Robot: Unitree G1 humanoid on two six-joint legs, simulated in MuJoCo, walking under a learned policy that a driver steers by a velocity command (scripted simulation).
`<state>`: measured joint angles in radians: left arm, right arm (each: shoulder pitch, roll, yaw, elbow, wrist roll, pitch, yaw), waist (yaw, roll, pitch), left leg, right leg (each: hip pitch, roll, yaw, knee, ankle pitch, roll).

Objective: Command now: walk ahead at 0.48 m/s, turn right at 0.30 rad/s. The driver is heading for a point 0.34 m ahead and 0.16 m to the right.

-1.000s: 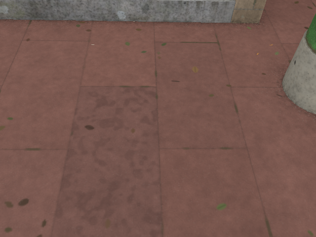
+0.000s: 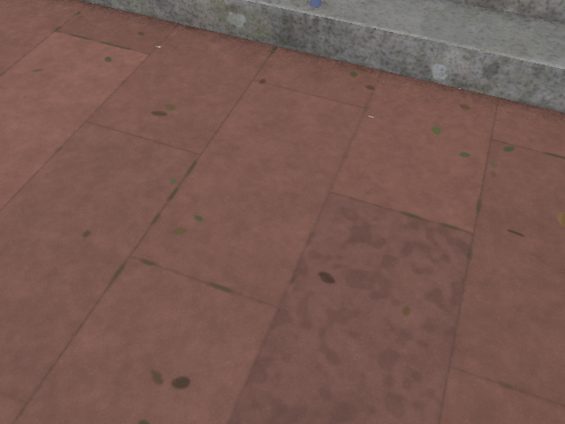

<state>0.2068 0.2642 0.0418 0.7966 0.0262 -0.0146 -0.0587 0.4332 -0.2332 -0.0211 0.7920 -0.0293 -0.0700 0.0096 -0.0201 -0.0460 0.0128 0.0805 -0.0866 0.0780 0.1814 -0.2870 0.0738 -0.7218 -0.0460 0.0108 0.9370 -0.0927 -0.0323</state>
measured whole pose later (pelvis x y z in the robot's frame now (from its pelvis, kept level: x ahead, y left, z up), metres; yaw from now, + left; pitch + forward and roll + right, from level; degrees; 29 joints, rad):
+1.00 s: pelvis +0.35 -0.04 +0.00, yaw -13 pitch -1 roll +0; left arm 0.26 0.21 0.00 1.03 0.02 0.02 0.03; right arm 0.22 -0.21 0.00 0.95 -0.01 0.01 -0.03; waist 0.00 0.00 0.03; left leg -0.27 -0.03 0.04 0.43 -0.14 0.04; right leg -0.16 0.01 0.04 0.48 -0.28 0.00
